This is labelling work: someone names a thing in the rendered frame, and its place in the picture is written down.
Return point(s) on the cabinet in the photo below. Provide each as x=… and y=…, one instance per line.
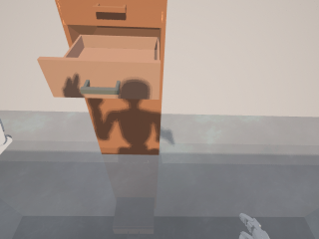
x=122, y=126

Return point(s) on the drawer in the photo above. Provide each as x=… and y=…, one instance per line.
x=104, y=60

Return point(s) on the handle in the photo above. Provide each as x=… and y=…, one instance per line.
x=85, y=90
x=109, y=9

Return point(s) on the robot left hand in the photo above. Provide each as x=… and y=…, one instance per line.
x=4, y=139

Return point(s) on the robot right hand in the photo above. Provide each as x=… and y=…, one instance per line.
x=253, y=227

